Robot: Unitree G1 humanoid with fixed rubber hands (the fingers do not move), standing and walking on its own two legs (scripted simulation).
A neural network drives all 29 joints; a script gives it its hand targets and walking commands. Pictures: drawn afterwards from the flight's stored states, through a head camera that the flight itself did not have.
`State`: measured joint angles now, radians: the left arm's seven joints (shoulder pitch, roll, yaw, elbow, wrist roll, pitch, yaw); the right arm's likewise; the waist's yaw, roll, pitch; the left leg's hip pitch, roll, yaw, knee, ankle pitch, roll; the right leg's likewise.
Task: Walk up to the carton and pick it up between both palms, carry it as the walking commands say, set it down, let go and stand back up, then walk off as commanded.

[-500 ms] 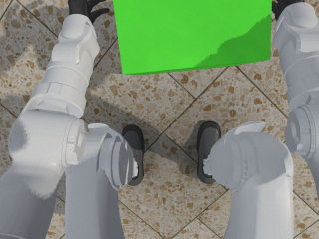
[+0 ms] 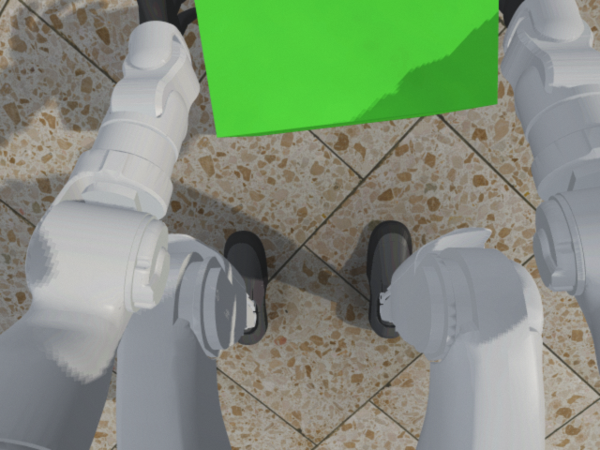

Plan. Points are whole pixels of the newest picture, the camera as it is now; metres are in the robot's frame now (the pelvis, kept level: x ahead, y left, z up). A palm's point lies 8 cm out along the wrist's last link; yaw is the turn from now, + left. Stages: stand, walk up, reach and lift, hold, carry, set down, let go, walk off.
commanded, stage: reach and lift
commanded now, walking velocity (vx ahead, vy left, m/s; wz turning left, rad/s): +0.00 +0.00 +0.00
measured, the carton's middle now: (340, 54) +0.51 -0.05 -0.26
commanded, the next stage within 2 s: none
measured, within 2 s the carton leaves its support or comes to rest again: leaves its support in 0.60 s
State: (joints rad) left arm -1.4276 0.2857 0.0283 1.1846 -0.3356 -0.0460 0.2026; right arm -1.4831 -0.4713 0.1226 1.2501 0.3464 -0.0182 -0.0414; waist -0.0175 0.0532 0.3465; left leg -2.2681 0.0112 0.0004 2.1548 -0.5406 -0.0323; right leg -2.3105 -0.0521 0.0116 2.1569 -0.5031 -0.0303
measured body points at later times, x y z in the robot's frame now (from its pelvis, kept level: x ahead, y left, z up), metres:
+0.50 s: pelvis -0.01 +0.00 -0.02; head +0.35 -0.04 +0.24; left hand +0.56 +0.13 -0.18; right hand +0.55 -0.23 -0.19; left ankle +0.12 +0.13 -0.34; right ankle +0.13 -0.12 -0.34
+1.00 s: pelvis +0.00 +0.00 +0.01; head +0.33 -0.04 +0.30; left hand +0.55 +0.13 -0.12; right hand +0.55 -0.23 -0.11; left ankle +0.12 +0.13 -0.34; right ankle +0.13 -0.12 -0.34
